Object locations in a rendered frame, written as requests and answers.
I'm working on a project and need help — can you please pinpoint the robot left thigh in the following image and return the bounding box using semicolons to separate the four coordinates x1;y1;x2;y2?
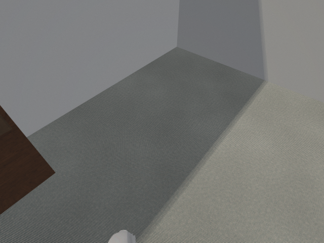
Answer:
108;231;136;243

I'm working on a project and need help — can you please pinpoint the cabinet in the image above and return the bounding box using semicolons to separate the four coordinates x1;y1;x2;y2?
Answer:
0;106;55;214

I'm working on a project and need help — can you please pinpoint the drawer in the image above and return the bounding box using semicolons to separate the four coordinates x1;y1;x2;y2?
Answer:
0;115;12;136

